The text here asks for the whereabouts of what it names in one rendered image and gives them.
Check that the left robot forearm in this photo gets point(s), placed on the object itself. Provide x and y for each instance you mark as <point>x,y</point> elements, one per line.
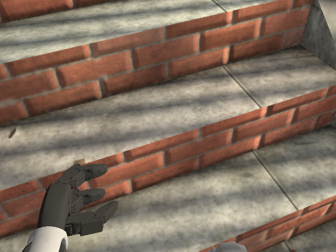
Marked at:
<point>47,239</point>

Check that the robot right thigh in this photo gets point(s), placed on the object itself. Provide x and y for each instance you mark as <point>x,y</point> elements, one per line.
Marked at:
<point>228,247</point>

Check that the robot left hand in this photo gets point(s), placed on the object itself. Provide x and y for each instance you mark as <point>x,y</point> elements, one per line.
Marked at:
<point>60,202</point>

